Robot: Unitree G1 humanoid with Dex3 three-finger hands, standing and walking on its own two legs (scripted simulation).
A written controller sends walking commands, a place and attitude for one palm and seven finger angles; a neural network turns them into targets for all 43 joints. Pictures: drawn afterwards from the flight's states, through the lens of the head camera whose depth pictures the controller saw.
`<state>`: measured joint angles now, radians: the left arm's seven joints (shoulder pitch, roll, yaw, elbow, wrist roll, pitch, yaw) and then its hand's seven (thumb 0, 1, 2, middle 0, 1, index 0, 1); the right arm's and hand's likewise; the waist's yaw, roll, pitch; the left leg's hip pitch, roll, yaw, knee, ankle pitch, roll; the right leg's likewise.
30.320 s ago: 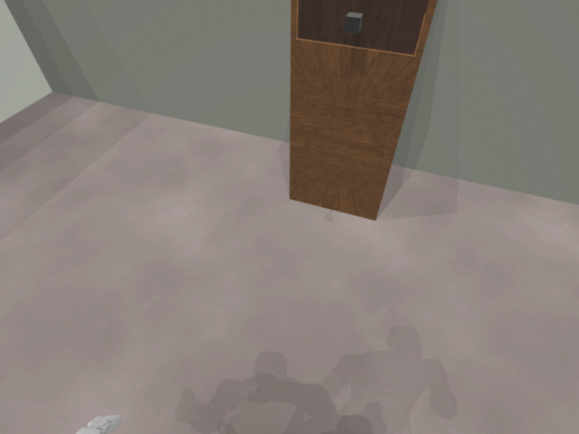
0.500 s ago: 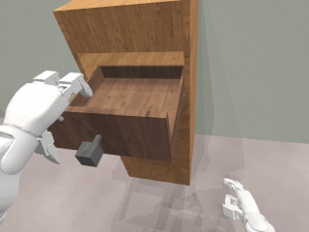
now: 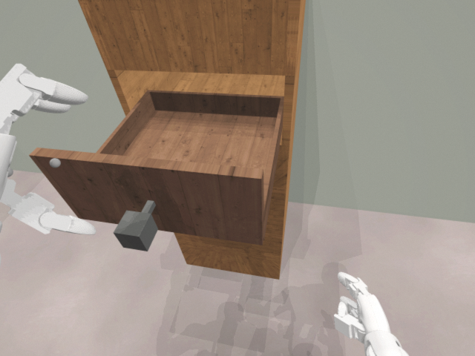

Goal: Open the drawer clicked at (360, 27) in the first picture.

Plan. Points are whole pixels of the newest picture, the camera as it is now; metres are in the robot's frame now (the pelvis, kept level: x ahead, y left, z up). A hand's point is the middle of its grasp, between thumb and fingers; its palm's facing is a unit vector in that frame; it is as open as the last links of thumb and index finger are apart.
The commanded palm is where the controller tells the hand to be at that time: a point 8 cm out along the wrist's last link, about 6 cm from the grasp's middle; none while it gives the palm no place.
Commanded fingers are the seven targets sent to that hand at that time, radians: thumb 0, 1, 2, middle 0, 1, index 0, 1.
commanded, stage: draw the hand back to the body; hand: left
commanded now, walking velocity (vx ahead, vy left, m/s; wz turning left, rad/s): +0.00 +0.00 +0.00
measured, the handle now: (142, 220) +0.29 +0.21 +0.10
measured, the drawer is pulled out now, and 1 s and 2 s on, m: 0.30 0.30 0.30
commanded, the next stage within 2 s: step back with the hand held close in 0.88 s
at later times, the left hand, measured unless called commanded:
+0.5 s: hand (41, 158) +0.23 +0.23 +0.29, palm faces +0.53 -0.77 -0.35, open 10.3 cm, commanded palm +0.17 +0.27 +0.29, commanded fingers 0.00 0.62 0.78 -0.22 -0.48 -0.22 -0.48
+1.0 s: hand (40, 178) +0.21 +0.23 +0.28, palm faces +0.53 -0.79 -0.31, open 7.5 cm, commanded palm +0.16 +0.27 +0.29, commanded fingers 0.00 0.90 0.90 -0.20 -0.30 -0.20 -0.30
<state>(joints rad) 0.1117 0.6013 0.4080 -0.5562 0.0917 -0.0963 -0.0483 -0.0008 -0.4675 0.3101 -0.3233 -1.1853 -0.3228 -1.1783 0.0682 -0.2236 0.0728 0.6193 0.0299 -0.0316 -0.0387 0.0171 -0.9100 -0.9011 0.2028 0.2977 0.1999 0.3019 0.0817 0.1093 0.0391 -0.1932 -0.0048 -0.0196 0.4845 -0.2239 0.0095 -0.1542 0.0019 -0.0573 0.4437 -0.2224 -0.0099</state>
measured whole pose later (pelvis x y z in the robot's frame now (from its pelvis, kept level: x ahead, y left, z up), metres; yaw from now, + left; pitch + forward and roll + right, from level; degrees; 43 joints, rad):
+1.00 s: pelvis +0.02 -0.01 +0.00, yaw -1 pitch -5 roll -1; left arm 0.29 0.36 0.46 -0.64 -0.09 -0.12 0.11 0.01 0.87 0.89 -0.21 -0.32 -0.21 -0.31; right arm 0.15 -0.20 0.03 0.67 0.00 -0.11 -0.06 0.02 -0.91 -0.90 0.21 0.30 0.20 0.30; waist 0.08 0.07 0.03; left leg -0.11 0.01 0.00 0.43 -0.23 0.00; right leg -0.08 0.02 -0.03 0.39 -0.22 -0.02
